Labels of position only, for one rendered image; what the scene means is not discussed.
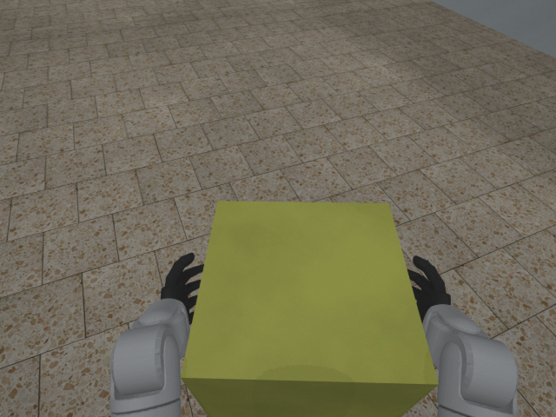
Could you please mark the right robot forearm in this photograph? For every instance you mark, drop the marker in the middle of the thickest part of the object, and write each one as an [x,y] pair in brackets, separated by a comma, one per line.
[478,376]

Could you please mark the carton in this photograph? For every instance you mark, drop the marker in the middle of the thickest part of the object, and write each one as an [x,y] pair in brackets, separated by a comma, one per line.
[306,309]

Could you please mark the left robot forearm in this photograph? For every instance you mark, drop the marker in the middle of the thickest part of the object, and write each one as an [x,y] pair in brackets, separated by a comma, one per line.
[145,375]

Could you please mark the right robot hand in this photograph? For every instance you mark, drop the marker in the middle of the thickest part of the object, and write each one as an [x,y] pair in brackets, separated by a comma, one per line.
[433,291]

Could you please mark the left robot hand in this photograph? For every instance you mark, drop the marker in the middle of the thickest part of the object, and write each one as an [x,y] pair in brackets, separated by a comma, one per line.
[176,279]

